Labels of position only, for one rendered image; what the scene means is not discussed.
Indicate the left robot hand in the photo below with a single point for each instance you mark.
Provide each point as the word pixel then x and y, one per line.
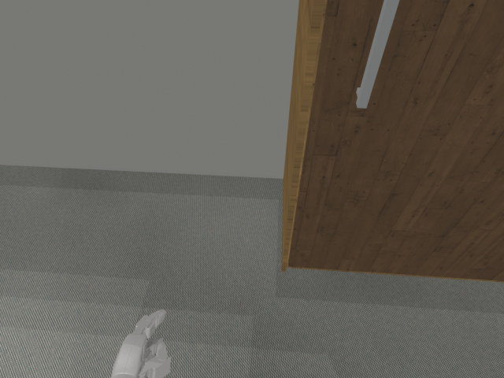
pixel 135 355

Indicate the handle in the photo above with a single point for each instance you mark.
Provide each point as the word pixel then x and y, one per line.
pixel 379 42

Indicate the wardrobe door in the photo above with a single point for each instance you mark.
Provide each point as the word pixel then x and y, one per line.
pixel 414 183

